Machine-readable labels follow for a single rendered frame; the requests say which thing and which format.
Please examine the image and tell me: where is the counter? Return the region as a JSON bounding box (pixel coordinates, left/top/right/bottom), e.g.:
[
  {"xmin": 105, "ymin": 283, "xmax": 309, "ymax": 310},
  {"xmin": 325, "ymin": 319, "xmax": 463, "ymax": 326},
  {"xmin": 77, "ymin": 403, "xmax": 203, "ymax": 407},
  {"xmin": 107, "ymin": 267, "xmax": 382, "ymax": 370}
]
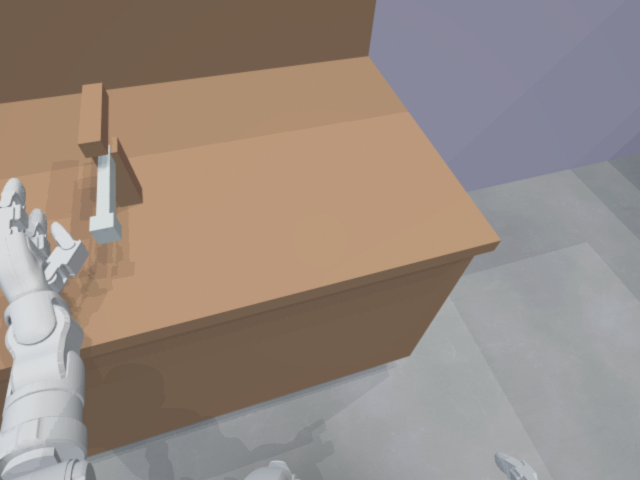
[{"xmin": 0, "ymin": 0, "xmax": 501, "ymax": 457}]

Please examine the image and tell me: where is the left robot forearm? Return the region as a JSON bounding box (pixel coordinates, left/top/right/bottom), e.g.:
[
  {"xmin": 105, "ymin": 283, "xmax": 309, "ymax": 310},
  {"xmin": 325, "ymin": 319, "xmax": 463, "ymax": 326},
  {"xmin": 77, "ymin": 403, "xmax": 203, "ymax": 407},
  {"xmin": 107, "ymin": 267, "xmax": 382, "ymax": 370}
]
[{"xmin": 0, "ymin": 291, "xmax": 88, "ymax": 480}]

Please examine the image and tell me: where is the robot right hand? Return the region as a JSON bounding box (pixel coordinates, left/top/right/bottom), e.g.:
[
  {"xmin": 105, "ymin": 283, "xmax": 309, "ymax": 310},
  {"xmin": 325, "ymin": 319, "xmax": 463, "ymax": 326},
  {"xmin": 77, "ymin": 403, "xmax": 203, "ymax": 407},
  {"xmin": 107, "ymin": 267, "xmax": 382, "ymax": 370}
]
[{"xmin": 494, "ymin": 452, "xmax": 537, "ymax": 480}]

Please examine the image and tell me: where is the tap lever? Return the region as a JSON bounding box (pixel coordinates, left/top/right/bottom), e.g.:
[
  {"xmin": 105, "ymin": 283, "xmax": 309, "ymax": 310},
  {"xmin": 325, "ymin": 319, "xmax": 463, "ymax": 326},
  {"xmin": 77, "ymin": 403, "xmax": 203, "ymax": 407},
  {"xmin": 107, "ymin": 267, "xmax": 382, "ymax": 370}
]
[{"xmin": 89, "ymin": 145, "xmax": 122, "ymax": 244}]

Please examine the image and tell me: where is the left robot upper arm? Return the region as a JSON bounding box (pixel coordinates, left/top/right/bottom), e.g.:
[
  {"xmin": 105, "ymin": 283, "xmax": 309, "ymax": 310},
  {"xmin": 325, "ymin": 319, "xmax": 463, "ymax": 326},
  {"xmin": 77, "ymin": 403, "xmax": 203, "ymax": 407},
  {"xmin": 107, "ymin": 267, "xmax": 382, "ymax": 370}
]
[{"xmin": 11, "ymin": 459, "xmax": 96, "ymax": 480}]

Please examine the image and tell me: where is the robot left hand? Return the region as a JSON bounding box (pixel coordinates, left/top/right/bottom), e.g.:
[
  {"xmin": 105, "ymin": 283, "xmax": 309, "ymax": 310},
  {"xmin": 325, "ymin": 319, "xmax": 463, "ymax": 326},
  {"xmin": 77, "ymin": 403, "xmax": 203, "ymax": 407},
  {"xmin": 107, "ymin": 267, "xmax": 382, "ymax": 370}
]
[{"xmin": 0, "ymin": 178, "xmax": 89, "ymax": 304}]

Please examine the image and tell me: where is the left robot shin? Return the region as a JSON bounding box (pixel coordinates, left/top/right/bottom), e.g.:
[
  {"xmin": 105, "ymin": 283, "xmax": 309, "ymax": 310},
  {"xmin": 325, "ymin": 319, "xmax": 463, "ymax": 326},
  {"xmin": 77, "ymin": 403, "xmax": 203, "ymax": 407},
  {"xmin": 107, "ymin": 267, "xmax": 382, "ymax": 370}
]
[{"xmin": 268, "ymin": 461, "xmax": 290, "ymax": 472}]

